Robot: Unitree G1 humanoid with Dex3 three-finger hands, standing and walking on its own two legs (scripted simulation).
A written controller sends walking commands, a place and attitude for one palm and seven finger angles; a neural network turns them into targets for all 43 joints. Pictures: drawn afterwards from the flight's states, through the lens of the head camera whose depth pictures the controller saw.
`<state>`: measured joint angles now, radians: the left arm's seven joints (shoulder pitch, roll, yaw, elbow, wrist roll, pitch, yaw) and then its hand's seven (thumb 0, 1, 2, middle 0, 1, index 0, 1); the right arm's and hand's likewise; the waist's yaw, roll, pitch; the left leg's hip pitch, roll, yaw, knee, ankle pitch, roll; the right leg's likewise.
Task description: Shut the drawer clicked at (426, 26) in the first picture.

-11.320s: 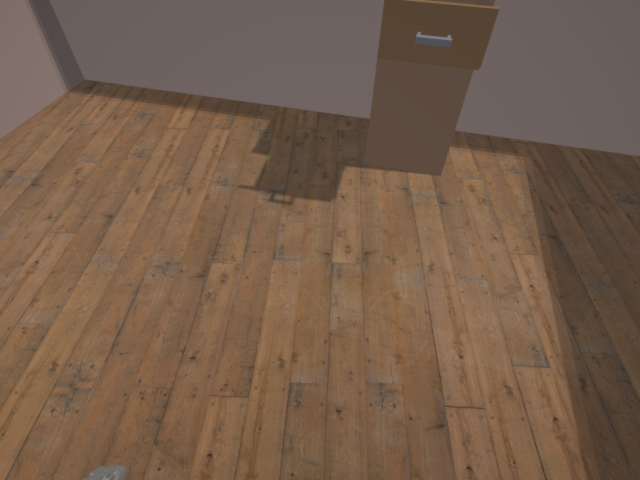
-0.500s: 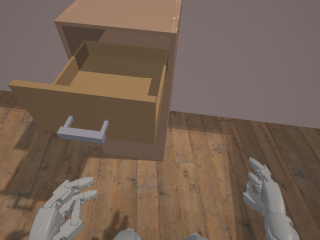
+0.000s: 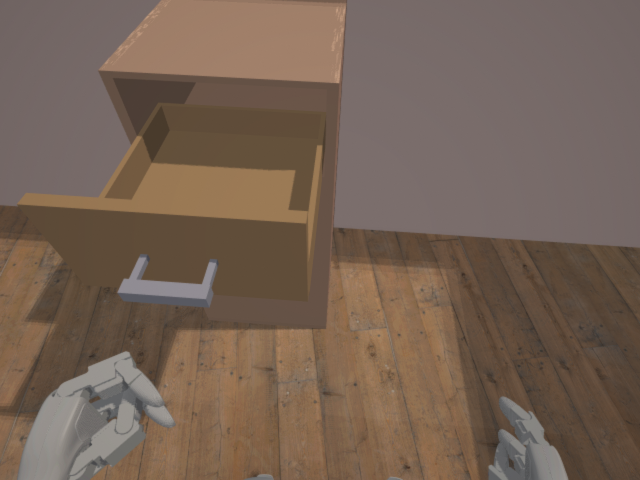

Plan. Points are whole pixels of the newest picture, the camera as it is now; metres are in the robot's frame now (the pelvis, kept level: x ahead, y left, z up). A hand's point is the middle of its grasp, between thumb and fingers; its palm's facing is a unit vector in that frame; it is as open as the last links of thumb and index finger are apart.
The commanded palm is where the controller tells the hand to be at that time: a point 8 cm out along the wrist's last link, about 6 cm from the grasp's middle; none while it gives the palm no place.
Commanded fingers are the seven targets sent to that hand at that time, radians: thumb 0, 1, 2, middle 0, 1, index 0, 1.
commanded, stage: raise the hand and make a fist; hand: left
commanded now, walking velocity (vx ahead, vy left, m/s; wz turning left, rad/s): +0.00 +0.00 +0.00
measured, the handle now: (172, 278) +0.35 +0.22 +0.05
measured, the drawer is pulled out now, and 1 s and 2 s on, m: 0.29 0.29 0.29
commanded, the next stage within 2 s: bring the fist close to the handle in 0.92 s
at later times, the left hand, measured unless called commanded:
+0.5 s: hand (116, 406) +0.17 +0.19 +0.13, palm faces +0.03 -1.00 -0.09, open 3.2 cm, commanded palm +0.12 +0.24 +0.15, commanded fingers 0.00 0.90 0.90 -1.40 -1.60 -1.40 -1.60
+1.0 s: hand (122, 396) +0.17 +0.18 +0.14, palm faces +0.05 -0.99 -0.11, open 3.3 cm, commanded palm +0.13 +0.24 +0.15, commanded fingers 0.00 0.90 0.90 -1.40 -1.60 -1.40 -1.60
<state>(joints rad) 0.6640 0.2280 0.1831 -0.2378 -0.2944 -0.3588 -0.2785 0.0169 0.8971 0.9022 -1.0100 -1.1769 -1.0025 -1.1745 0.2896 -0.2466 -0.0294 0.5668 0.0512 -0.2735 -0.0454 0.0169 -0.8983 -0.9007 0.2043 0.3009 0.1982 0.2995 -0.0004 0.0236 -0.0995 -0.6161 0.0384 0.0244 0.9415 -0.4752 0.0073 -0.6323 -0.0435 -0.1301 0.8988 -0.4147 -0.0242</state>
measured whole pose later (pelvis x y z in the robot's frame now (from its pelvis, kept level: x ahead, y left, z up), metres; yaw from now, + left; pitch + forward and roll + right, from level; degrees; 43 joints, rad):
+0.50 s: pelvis +0.01 +0.01 +0.02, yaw +0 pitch +3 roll -2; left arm 0.65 0.23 0.14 -0.43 -0.25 -0.15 -0.22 0.02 0.89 0.90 -1.39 -1.59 -1.38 -1.58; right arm 0.24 -0.20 0.07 0.53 0.05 -0.30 -0.03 0.01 -0.90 -0.90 0.21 0.30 0.20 0.30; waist 0.05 0.05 -0.09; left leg -0.43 0.02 0.03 0.82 -0.45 0.02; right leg -0.44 -0.05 -0.13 0.77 -0.38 0.00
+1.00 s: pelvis +0.01 -0.01 +0.03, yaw +0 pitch +2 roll -1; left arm 0.61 0.24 0.20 -0.35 -0.28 -0.16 -0.24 0.02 0.89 0.90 -1.40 -1.60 -1.40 -1.60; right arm 0.26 -0.24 0.04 0.58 0.06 -0.36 -0.06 0.02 -0.90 -0.90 0.20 0.30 0.20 0.30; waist 0.05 0.06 -0.07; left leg -0.36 0.04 0.02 0.74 -0.41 0.00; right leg -0.38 -0.03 -0.13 0.70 -0.35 -0.03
